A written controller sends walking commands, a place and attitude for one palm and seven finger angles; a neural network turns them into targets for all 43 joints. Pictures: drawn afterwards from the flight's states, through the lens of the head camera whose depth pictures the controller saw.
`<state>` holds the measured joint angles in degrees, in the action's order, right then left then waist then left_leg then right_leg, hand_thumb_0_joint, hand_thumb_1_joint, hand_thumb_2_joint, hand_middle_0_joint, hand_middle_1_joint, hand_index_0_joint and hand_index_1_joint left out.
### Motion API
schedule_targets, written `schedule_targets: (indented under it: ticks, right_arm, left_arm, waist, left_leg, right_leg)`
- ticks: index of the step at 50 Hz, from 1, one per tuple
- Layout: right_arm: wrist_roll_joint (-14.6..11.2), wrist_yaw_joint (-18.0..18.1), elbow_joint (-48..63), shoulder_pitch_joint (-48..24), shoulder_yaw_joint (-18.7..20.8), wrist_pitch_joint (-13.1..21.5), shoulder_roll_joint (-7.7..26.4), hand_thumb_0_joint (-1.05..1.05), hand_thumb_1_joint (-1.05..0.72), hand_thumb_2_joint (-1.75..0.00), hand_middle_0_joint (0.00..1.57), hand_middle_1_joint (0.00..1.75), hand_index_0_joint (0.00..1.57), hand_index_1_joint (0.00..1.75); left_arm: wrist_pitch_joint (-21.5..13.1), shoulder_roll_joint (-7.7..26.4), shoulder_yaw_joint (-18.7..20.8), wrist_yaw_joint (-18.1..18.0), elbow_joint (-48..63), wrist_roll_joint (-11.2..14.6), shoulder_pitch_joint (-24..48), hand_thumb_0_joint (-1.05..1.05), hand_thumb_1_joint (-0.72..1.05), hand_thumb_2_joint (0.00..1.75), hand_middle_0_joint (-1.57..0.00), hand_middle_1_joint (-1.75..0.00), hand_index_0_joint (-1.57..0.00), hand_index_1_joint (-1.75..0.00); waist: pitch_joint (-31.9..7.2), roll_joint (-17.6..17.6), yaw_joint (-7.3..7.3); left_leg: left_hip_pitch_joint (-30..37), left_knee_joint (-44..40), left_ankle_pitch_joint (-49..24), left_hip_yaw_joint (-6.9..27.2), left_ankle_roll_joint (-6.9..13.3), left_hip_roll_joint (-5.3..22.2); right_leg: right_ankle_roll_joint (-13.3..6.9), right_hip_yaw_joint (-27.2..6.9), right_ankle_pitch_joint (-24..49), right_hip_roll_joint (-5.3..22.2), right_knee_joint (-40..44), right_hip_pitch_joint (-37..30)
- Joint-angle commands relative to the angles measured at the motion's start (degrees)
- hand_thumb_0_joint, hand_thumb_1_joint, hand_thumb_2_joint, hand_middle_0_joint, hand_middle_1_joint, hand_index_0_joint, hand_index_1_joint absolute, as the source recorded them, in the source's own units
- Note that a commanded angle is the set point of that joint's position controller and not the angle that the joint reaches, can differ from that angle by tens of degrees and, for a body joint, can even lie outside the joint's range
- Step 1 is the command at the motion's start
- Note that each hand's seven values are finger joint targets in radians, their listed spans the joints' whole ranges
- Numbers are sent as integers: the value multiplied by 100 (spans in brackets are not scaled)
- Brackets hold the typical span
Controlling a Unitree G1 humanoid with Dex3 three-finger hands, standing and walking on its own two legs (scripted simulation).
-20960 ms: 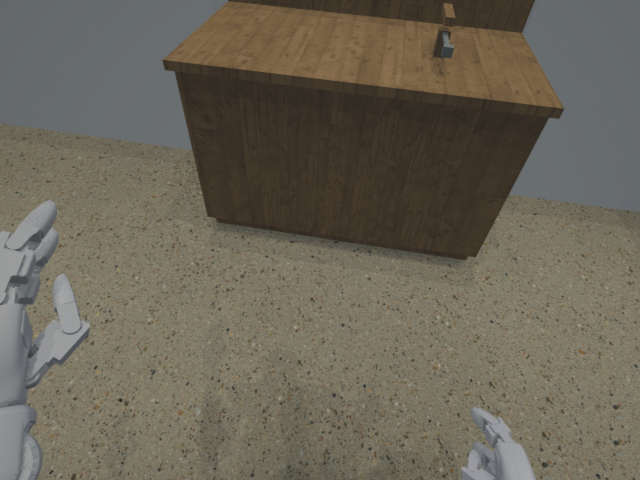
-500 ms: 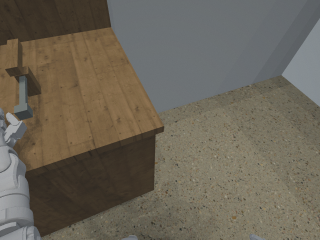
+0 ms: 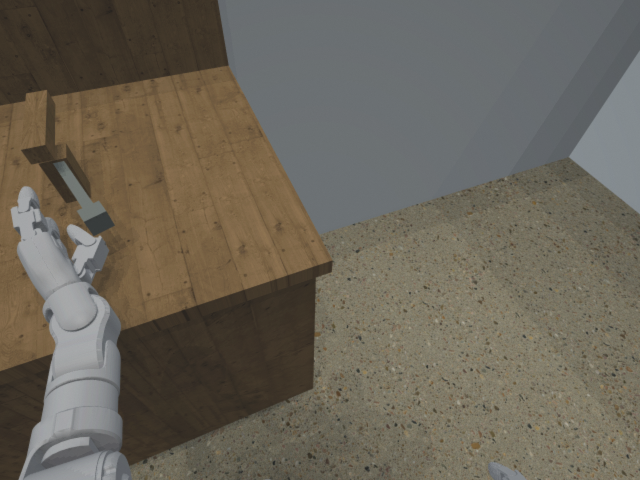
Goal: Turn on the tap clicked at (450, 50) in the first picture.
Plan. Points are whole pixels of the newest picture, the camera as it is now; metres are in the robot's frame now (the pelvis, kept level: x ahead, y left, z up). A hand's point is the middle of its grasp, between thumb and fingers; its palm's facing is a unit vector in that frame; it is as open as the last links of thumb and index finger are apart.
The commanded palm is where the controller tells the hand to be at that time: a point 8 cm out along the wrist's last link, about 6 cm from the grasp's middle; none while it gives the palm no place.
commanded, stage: push the lever round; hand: left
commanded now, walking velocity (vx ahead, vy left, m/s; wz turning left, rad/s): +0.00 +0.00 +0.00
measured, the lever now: (96, 218) +0.41 +0.31 +0.09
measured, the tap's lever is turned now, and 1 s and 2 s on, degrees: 18 43 81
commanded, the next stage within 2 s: lift the hand up off the lever in 1.90 s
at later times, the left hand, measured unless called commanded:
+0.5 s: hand (128, 228) +0.40 +0.27 +0.08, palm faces +0.76 -0.65 -0.06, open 7.7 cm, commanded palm +0.35 +0.29 +0.09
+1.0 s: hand (153, 210) +0.44 +0.25 +0.08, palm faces +0.82 -0.57 -0.07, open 7.7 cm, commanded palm +0.39 +0.26 +0.09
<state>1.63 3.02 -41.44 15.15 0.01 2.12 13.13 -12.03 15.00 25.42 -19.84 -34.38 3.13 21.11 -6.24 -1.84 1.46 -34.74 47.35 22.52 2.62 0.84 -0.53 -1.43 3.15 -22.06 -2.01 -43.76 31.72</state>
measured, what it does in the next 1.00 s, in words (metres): stands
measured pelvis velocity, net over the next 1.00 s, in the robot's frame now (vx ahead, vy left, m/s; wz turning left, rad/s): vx -0.01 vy -0.01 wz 0.01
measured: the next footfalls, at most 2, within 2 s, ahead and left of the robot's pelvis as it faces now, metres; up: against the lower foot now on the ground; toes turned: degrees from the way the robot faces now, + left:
none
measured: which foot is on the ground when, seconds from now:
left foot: down 0.00-1.00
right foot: down 0.00-1.00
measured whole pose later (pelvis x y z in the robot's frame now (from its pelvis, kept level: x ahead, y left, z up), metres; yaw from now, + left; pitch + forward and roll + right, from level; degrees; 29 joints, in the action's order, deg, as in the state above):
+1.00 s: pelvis -0.01 -0.01 -0.01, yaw +1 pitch +13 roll -2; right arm 5.7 0.1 -45.3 16.1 1.6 -1.5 12.1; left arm -12.5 11.7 27.5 -43.8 -54.9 -6.7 42.2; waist -7.6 -1.6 5.1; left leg -40.2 49.3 21.8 3.5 0.2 -0.6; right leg -2.1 4.1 -22.0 -2.0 -46.4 37.2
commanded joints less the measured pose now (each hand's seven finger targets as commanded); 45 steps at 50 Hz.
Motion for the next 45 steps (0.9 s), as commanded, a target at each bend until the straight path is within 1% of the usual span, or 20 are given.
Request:
schedule_targets:
  ticks: [1,2,4,6,10,12,14,17,19,23,25,26,27,30,34,36,40,42,43,45]
  right_arm:
    - [19,50,609,5,295,119,874,0,-90,-90,20,30,20,30]
    - [27,57,602,7,295,96,878,0,-90,-90,20,30,20,30]
    - [34,57,589,-13,282,66,836,0,-90,-90,20,30,20,30]
    - [33,49,566,-22,276,44,822,0,-90,-90,20,30,20,30]
    - [69,30,541,-18,303,69,811,0,-90,-90,20,30,20,30]
    - [76,45,459,10,305,57,837,0,-90,-90,20,30,20,30]
    - [85,36,447,-4,315,59,828,0,-90,-90,20,30,20,30]
    - [109,27,401,33,328,28,826,0,-90,-90,20,30,20,30]
    - [128,8,371,28,319,26,801,0,-90,-90,20,30,20,30]
    - [185,-32,375,118,345,-56,805,0,-90,-90,20,30,20,30]
    - [186,-57,391,108,354,-88,788,0,-90,-90,20,30,20,30]
    - [191,-66,391,103,355,-104,782,0,-90,-90,20,30,20,30]
    - [204,-60,358,133,354,-138,802,0,-90,-90,20,30,20,30]
    - [219,-107,379,134,379,-156,759,0,-90,-90,20,30,20,30]
    - [253,-140,310,152,394,-158,767,0,-90,-90,20,30,20,30]
    - [266,-152,287,159,409,-150,769,0,-90,-90,20,30,20,30]
    - [316,-183,163,184,401,-150,767,0,-90,-90,20,30,20,30]
    - [356,-191,134,249,423,-159,801,0,-90,-90,20,30,20,30]
    - [357,-207,128,248,414,-172,773,0,-90,-90,20,30,20,30]
    - [390,-237,115,290,419,-187,759,0,-90,-90,20,30,20,30]
  left_arm:
    - [-302,1425,183,-329,1164,-134,2000,0,90,90,-15,-15,-15,-15]
    - [-284,1542,315,-380,1103,-156,1926,0,90,90,-15,-15,-15,-15]
    - [-303,1507,245,-466,1159,-225,2183,0,90,90,-15,-15,-15,-15]
    - [-290,1354,78,-526,1014,-321,2247,0,90,90,-15,-15,-15,-15]
    - [-362,1040,-204,-683,1127,-396,2605,0,90,90,-15,-15,-15,-15]
    - [-375,1180,-51,-775,896,-397,2641,0,90,90,-15,-15,-15,-15]
    - [-376,1065,-108,-860,746,-395,2739,0,90,90,-15,-15,-15,-15]
    - [-369,1114,-81,-1016,681,-521,2964,0,90,90,-15,-15,-15,-15]
    - [-368,935,-259,-1137,564,-605,3292,0,90,90,-15,-15,-15,-15]
    - [-327,1179,80,-1391,365,-692,3130,0,90,90,-15,-15,-15,-15]
    - [-314,1121,103,-1484,241,-695,3071,0,90,90,-15,-15,-15,-15]
    - [-314,1122,118,-1524,187,-710,3160,0,90,90,-15,-15,-15,-15]
    - [-306,1278,250,-1579,92,-776,3147,0,90,90,-15,-15,-15,-15]
    - [-349,976,-27,-1712,223,-892,3412,0,90,90,-15,-15,-15,-15]
    - [-416,850,-133,-1875,139,-954,3770,0,90,90,-15,-15,-15,-15]
    - [-418,813,-108,-1957,-36,-963,3752,0,90,90,-15,-15,-15,-15]
    - [-434,625,-286,-2111,-329,-1056,4319,0,90,90,-15,-15,-15,-15]
    - [-448,899,-15,-2230,-386,-1100,4356,0,90,90,-15,-15,-15,-15]
    - [-425,724,-171,-2262,-504,-1109,4447,0,90,90,-15,-15,-15,-15]
    - [-407,739,-72,-2357,-723,-1130,4479,0,90,90,-15,-15,-15,-15]
  waist:
    - [-1551,8,44]
    - [-1551,-40,-5]
    - [-1596,-242,36]
    - [-1466,-251,102]
    - [-1649,-427,156]
    - [-1570,-247,172]
    - [-1599,-59,209]
    - [-1702,-232,188]
    - [-1657,-292,267]
    - [-1914,-185,151]
    - [-1870,47,167]
    - [-1806,11,178]
    - [-1744,41,165]
    - [-1821,-235,241]
    - [-1736,-194,350]
    - [-1765,-74,343]
    - [-1645,-223,486]
    - [-1887,-288,395]
    - [-1901,-301,476]
    - [-1901,-214,444]
  left_leg:
    - [852,-653,-1778,102,-6,1]
    - [814,-672,-1685,94,0,-2]
    - [839,-659,-1681,72,5,-16]
    - [811,-650,-1597,81,11,-3]
    - [986,-622,-1584,108,-5,-14]
    - [882,-623,-1456,146,-5,-3]
    - [778,-599,-1352,124,32,-23]
    - [811,-597,-1369,121,21,-33]
    - [829,-596,-1283,137,20,-35]
    - [759,-536,-1593,84,28,-56]
    - [606,-501,-1546,20,66,-59]
    - [536,-481,-1491,-8,83,-69]
    - [475,-511,-1423,31,78,-60]
    - [673,-491,-1521,14,70,-47]
    - [674,-490,-1356,62,62,-29]
    - [632,-483,-1355,65,58,-29]
    - [659,-501,-1129,129,41,-19]
    - [712,-483,-1191,164,12,-18]
    - [718,-468,-1235,133,27,-26]
    - [625,-435,-1291,119,28,-31]
  right_leg:
    - [-21,-174,1799,13,504,-799]
    - [-20,-188,1731,12,522,-834]
    - [-29,-221,1763,36,517,-819]
    - [-37,-213,1678,34,523,-700]
    - [-43,-219,1620,29,524,-611]
    - [-43,-209,1507,24,544,-591]
    - [-17,-213,1495,40,543,-602]
    - [-28,-219,1495,55,530,-607]
    - [-24,-199,1394,62,527,-468]
    - [-21,-209,1713,69,471,-726]
    - [9,-235,1791,78,491,-822]
    - [15,-265,1793,87,510,-808]
    - [4,-248,1683,84,505,-795]
    - [-9,-233,1701,72,480,-657]
    - [-10,-210,1473,63,497,-474]
    - [-11,-190,1461,54,486,-489]
    - [-14,-154,1138,59,494,-169]
    - [-30,-141,1106,43,437,-195]
    - [-16,-139,1162,56,450,-174]
    - [-14,-125,1213,52,421,-194]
